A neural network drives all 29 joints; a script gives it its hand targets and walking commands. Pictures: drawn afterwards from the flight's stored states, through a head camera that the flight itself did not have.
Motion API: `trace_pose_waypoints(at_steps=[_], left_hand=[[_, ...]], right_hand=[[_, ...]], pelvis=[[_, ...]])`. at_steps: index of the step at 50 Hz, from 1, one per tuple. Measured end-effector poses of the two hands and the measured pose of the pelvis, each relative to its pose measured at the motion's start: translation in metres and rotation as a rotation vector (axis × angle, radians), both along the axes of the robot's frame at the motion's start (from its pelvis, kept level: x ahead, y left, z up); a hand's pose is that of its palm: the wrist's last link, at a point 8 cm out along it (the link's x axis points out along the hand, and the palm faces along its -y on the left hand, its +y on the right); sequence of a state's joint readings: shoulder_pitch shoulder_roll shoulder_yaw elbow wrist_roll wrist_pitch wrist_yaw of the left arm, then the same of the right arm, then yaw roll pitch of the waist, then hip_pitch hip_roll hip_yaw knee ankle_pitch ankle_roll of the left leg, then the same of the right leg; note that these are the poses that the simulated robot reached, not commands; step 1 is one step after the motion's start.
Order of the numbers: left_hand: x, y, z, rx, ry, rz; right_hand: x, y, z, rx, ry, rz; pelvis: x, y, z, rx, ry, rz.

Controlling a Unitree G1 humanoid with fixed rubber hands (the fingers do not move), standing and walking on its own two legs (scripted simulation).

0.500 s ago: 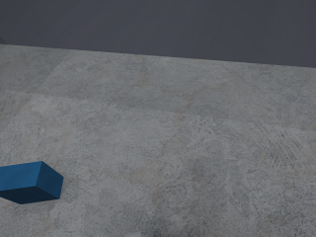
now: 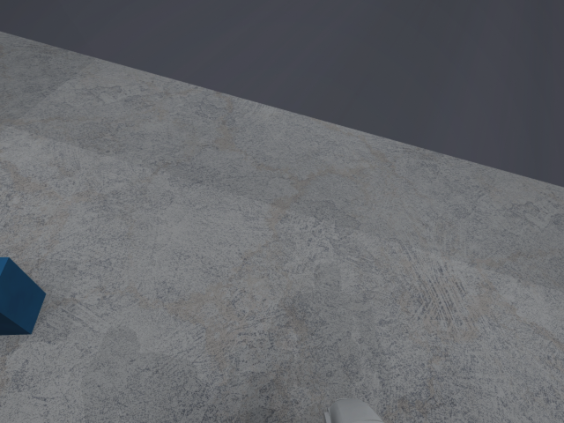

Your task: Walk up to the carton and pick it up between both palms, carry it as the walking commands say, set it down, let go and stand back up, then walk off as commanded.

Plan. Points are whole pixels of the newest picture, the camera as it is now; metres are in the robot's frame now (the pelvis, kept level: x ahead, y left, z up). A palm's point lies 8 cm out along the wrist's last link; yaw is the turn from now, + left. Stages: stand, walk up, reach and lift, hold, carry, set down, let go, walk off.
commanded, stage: walk off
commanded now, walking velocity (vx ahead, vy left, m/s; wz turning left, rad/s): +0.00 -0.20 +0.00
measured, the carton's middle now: out of the picture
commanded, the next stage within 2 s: stand in 0.22 s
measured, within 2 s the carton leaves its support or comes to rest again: neither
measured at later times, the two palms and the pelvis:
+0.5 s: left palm out of the picture +0.02 +0.11 -0.13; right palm out of the picture +0.00 -0.39 -0.16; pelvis -0.03 -0.14 -0.01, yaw +1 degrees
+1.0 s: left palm out of the picture -0.05 +0.08 -0.15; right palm out of the picture -0.06 -0.36 -0.15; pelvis -0.05 -0.15 -0.01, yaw +0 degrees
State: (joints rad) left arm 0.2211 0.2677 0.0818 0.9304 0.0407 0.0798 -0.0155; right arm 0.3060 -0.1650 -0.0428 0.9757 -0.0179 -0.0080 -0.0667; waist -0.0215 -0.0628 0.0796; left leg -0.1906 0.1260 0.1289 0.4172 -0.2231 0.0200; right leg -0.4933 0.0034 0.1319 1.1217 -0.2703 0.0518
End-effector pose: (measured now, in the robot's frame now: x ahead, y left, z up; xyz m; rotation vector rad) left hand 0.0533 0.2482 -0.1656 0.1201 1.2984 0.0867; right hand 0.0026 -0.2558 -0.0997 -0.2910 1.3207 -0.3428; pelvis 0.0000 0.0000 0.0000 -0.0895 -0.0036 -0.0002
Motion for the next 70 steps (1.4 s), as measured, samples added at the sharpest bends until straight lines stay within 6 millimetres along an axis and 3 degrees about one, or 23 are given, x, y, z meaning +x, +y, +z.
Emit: trace_pose_waypoints(at_steps=[5, 9, 12, 15, 20, 25, 31, 34, 42, 51, 65, 70], left_hand=[[0.003, -0.021, 0.003, 0.019, -0.003, -0.012], [0.009, -0.053, 0.011, 0.039, -0.023, -0.041], [0.013, -0.075, 0.016, 0.089, -0.052, -0.07], [0.002, -0.091, 0.028, 0.148, -0.055, -0.082], [-0.02, -0.109, 0.046, 0.19, -0.059, -0.012], [-0.033, -0.137, 0.038, 0.163, -0.078, 0.047], [-0.056, -0.18, 0.015, 0.055, -0.049, 0.066], [-0.067, -0.18, 0.011, 0.042, -0.047, 0.097], [-0.103, -0.171, 0.014, 0.052, 0.038, 0.079], [-0.104, -0.168, 0.019, 0.069, 0.047, 0.061], [-0.124, -0.174, 0.009, 0.028, 0.115, 0.066], [-0.123, -0.166, 0.008, 0.032, 0.135, 0.061]], right_hand=[[-0.028, -0.024, -0.007, 0.034, 0.03, -0.02], [-0.037, -0.056, -0.024, 0.069, 0.03, -0.037], [-0.033, -0.091, -0.045, 0.091, 0.003, -0.049], [-0.029, -0.116, -0.059, 0.109, -0.01, -0.054], [-0.018, -0.128, -0.061, 0.164, -0.005, -0.023], [-0.005, -0.139, -0.057, 0.176, -0.015, 0.034], [0.025, -0.132, -0.045, 0.174, -0.11, 0.083], [0.025, -0.126, -0.042, 0.172, -0.115, 0.103], [-0.013, -0.12, -0.046, 0.192, -0.054, 0.043], [-0.063, -0.099, -0.056, 0.258, 0.048, 0.014], [-0.086, -0.094, -0.051, 0.235, 0.122, -0.008], [-0.095, -0.087, -0.049, 0.232, 0.156, -0.014]], pelvis=[[-0.007, -0.027, -0.003, 0.019, 0.007, -0.007], [-0.013, -0.054, -0.008, 0.053, 0.013, -0.019], [-0.018, -0.079, -0.019, 0.086, 0.014, -0.031], [-0.025, -0.097, -0.02, 0.094, 0.005, -0.036], [-0.029, -0.121, -0.011, 0.106, 0.021, -0.014], [-0.03, -0.139, -0.01, 0.091, 0.031, 0.014], [-0.035, -0.149, -0.012, 0.086, 0.021, 0.019], [-0.039, -0.151, -0.011, 0.09, 0.005, 0.027], [-0.042, -0.149, -0.007, 0.092, -0.024, 0.002], [-0.051, -0.145, -0.006, 0.099, -0.025, -0.007], [-0.048, -0.141, -0.007, 0.089, -0.011, -0.013], [-0.046, -0.135, -0.007, 0.093, -0.001, -0.016]])
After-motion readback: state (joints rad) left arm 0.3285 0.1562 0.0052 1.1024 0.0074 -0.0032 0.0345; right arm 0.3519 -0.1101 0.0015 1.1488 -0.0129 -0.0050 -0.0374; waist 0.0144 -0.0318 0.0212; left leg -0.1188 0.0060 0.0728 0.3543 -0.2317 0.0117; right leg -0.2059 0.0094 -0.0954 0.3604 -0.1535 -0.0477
